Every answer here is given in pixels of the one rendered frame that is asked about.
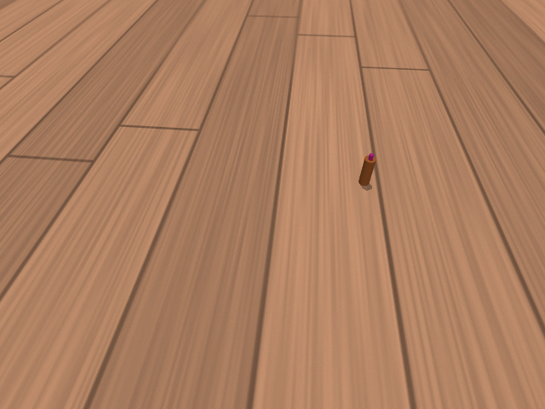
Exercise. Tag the bottle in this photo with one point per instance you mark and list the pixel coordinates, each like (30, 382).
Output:
(367, 169)

